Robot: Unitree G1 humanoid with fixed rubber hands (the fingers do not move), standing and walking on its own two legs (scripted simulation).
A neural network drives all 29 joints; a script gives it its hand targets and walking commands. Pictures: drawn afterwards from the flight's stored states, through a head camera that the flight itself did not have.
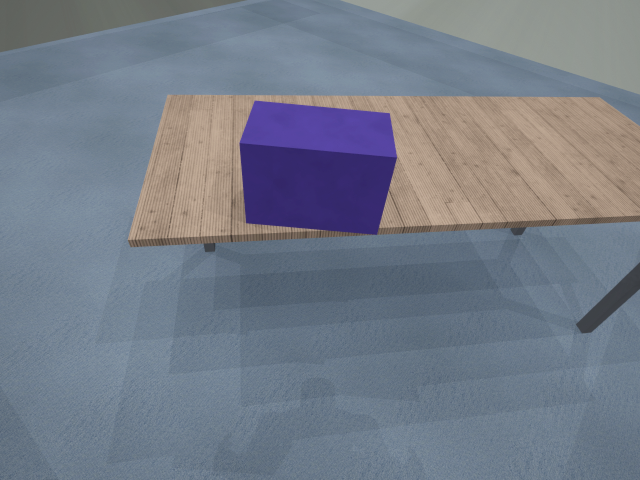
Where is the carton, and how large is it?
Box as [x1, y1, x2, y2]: [239, 101, 396, 234]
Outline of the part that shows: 254,101 239,143 246,222 376,234 396,159 389,113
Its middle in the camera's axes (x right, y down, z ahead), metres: +0.00 -0.15 +0.81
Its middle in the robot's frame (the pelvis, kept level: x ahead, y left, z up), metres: +0.72 +0.03 +0.00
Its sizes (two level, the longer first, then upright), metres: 0.281 0.164 0.195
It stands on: a table, 0.65 m high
